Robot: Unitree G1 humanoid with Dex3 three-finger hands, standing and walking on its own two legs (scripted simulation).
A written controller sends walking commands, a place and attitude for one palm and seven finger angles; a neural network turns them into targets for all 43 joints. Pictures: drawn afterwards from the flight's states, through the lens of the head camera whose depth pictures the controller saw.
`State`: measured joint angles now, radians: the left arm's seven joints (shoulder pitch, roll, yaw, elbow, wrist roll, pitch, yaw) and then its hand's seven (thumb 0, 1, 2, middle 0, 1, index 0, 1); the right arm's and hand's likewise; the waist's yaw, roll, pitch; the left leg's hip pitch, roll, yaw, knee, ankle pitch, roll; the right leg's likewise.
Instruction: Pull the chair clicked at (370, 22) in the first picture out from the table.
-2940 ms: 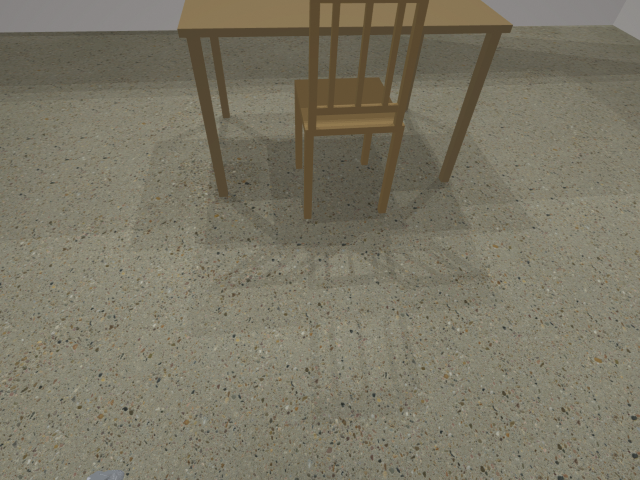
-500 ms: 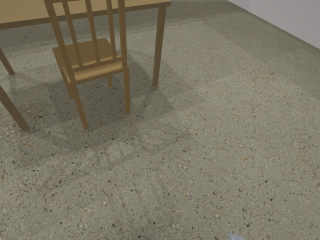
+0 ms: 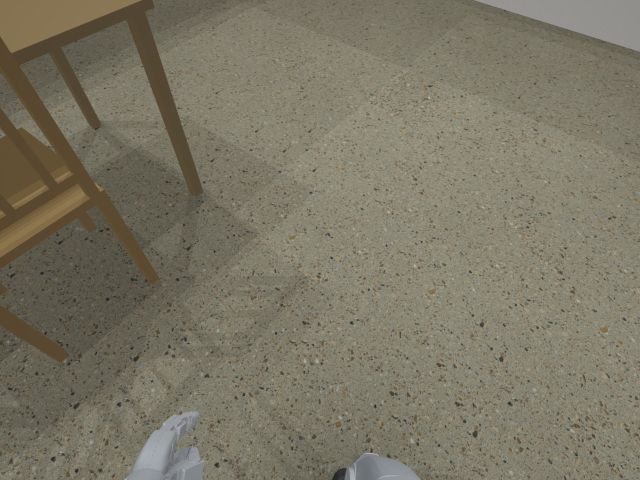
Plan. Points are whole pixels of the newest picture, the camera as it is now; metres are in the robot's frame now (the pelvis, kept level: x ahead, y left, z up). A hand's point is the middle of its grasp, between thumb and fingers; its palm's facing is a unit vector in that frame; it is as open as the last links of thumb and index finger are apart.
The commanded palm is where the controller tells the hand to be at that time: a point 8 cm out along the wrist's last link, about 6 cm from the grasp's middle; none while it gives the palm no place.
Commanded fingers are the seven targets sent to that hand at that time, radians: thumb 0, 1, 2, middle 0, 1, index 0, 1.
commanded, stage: walk to a spot facing it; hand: left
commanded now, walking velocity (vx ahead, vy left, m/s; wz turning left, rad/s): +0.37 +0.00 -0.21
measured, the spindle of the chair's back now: out of the picture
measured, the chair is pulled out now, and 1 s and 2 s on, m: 0.00 0.00 0.00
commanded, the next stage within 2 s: turn to face it in 0.70 s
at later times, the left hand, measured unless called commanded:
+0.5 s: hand (154, 449) +0.18 +0.24 -0.17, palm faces -0.05 -0.99 -0.14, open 7.4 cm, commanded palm none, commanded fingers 0.00 0.90 0.90 -0.20 -0.30 -0.20 -0.30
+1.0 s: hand (265, 233) +0.56 +0.10 -0.15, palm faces -0.37 -0.90 -0.24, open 7.4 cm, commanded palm none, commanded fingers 0.00 0.90 0.90 -0.20 -0.30 -0.20 -0.30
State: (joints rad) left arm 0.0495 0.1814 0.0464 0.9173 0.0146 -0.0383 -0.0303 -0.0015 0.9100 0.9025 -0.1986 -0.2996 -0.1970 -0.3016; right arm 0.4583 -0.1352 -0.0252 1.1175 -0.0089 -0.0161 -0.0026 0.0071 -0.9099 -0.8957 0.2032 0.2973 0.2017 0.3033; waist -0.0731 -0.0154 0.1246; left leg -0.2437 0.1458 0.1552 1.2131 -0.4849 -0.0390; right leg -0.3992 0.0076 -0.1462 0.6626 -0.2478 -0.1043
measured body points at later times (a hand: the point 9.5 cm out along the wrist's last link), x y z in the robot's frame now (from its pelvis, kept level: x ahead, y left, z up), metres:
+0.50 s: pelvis +0.21 +0.05 +0.02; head +0.22 +0.08 +0.46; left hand +0.19 +0.29 -0.15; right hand +0.30 -0.19 -0.10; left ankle +0.25 +0.14 -0.72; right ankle +0.12 -0.06 -0.63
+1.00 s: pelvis +0.36 -0.02 +0.00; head +0.39 -0.04 +0.45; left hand +0.58 +0.15 -0.13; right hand +0.23 -0.20 -0.16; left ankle +0.31 +0.14 -0.64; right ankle +0.41 -0.12 -0.72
